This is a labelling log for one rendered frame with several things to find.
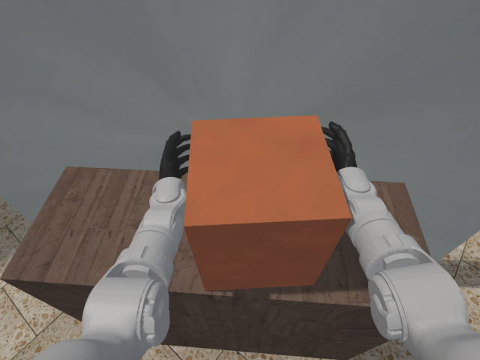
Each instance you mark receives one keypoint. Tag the carton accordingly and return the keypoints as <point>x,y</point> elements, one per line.
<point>264,204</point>

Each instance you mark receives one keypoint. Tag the left robot upper arm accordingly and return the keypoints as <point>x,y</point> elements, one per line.
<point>124,317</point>

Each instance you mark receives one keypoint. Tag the robot right hand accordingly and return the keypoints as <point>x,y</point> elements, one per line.
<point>341,152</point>

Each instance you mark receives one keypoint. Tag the pedestal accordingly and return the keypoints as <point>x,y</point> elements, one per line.
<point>92,215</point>

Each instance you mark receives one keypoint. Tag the robot right forearm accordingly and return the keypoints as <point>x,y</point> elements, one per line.
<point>376,235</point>

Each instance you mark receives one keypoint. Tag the robot left hand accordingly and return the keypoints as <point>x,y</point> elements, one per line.
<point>170,163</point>

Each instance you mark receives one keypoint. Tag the robot left forearm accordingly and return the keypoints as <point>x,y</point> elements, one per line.
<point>157,239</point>

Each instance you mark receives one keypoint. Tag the right robot upper arm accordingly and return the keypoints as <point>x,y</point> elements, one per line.
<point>420,307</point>

